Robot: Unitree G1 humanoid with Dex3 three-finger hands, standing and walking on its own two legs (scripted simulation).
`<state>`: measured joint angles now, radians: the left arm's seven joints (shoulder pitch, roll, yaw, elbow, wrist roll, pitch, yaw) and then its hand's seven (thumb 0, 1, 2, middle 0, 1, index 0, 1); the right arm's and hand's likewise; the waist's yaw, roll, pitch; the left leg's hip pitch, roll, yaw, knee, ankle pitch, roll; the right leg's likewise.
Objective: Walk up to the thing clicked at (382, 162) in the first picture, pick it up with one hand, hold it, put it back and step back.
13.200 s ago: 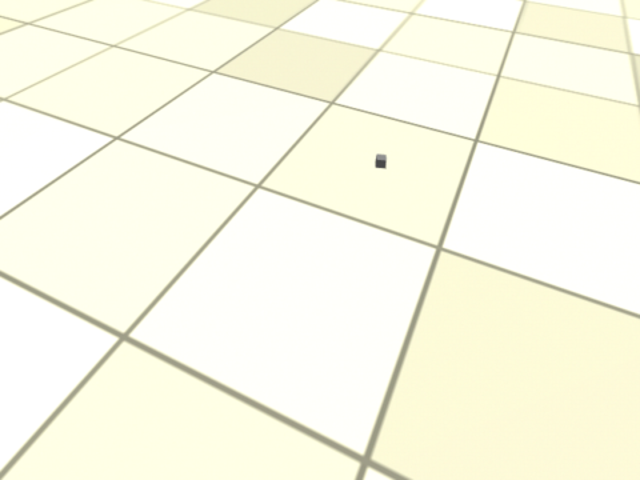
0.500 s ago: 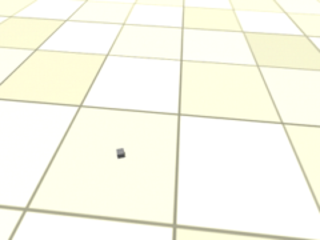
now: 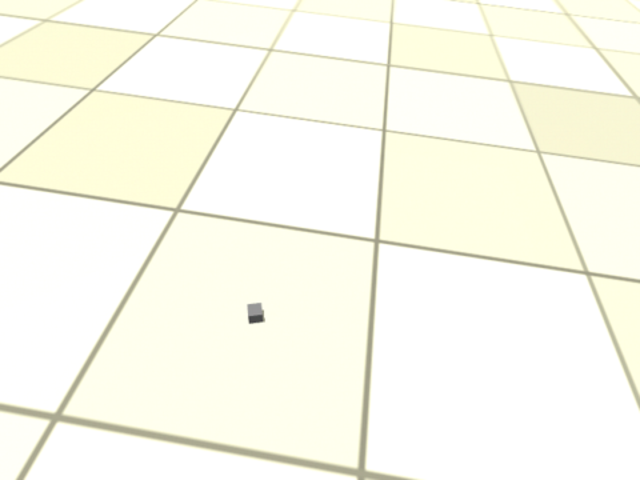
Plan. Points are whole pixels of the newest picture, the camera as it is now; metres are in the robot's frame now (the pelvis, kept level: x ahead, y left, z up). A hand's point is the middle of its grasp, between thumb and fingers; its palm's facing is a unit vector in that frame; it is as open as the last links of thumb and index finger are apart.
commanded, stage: walk up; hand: left
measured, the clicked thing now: (255, 313) +0.79 +0.21 -0.74
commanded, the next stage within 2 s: none
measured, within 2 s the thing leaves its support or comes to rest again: neither
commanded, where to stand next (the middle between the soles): +0.38 -0.05 m, yaw -2 degrees
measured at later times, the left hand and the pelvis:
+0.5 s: hand (174, 376) +0.30 +0.23 -0.13, palm faces -0.10 -0.91 -0.39, open 7.4 cm; pelvis +0.16 -0.03 -0.01, yaw -3 degrees
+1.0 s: hand (191, 350) +0.36 +0.22 -0.17, palm faces -0.10 -0.94 -0.34, open 7.4 cm; pelvis +0.29 -0.04 -0.01, yaw -3 degrees
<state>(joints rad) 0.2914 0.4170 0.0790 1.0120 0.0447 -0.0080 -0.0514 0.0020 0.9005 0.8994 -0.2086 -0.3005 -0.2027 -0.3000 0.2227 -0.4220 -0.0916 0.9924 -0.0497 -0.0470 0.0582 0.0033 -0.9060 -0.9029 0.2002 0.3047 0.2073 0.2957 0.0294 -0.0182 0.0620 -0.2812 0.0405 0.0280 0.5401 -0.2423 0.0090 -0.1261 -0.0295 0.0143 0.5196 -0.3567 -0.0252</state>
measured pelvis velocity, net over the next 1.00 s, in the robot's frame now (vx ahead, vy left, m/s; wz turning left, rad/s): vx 0.29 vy -0.04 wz -0.06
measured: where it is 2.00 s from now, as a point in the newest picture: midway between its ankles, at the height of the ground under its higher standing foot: (324, 460)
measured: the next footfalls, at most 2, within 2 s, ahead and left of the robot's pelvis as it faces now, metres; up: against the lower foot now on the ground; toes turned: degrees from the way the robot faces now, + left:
right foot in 0.42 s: +0.28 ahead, -0.15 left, +0.00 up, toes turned -7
left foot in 0.80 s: +0.39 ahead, +0.08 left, +0.00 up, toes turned -2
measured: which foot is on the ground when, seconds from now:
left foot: down 0.00-0.44, up 0.46-0.78, down 0.80-1.00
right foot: down 0.00-0.00, up 0.02-0.40, down 0.42-0.82, up 0.84-1.00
